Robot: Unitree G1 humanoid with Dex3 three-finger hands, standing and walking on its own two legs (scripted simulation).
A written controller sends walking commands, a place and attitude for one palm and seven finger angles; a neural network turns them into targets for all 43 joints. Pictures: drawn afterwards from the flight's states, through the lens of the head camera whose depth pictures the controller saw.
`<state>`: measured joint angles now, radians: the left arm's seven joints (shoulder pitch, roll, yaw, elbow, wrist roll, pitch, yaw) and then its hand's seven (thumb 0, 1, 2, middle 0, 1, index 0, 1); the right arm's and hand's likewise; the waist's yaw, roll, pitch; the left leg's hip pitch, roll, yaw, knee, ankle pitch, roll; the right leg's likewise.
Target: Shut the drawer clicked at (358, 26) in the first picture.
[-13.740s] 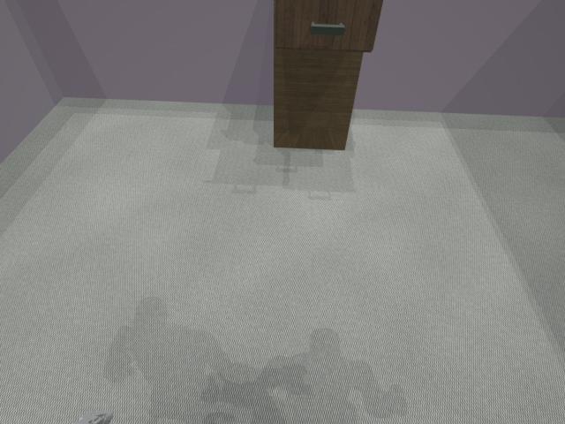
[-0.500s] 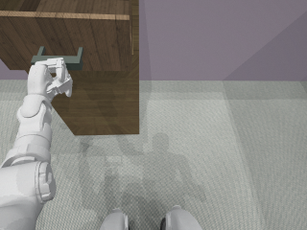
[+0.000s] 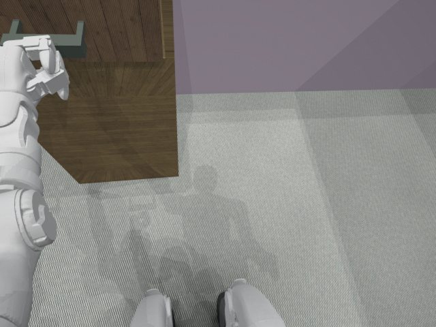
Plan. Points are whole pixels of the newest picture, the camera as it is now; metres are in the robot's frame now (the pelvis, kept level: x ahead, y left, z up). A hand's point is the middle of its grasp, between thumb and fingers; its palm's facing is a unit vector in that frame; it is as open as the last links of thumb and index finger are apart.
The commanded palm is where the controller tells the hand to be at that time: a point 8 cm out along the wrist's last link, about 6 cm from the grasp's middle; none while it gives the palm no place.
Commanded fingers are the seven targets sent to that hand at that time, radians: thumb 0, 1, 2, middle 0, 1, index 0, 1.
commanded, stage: push the drawer shut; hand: left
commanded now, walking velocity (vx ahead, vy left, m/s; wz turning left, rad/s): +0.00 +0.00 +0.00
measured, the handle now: (47, 36) +0.61 +0.24 +0.09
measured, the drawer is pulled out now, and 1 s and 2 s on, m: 0.02 0.00 0.00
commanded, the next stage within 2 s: pull the fist back off the drawer in 0.48 s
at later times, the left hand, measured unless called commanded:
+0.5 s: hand (55, 64) +0.55 +0.22 +0.09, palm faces +0.04 -1.00 -0.03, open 3.1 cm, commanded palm +0.58 +0.24 +0.09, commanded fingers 0.00 0.90 0.90 -1.40 -1.60 -1.40 -1.60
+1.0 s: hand (63, 64) +0.55 +0.21 +0.09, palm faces +0.05 -1.00 -0.03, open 3.2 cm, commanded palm +0.53 +0.23 +0.09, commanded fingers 0.00 0.90 0.90 -1.40 -1.60 -1.40 -1.60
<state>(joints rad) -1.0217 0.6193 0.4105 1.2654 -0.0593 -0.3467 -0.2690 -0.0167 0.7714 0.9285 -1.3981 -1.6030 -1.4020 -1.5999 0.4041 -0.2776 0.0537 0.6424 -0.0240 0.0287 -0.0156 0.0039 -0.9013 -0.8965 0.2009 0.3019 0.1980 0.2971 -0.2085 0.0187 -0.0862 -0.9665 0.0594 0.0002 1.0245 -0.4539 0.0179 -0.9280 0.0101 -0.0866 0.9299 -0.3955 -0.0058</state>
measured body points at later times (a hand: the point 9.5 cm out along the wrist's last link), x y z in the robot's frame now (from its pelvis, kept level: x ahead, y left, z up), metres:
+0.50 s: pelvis -0.01 +0.01 -0.01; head +0.15 +0.05 +0.41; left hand +0.55 +0.27 +0.09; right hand -0.04 -0.25 -0.10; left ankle +0.01 +0.10 -0.67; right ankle +0.02 -0.12 -0.67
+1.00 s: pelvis -0.01 +0.01 -0.01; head +0.14 +0.04 +0.41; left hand +0.54 +0.26 +0.09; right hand -0.06 -0.25 -0.10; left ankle +0.01 +0.10 -0.67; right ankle +0.02 -0.12 -0.67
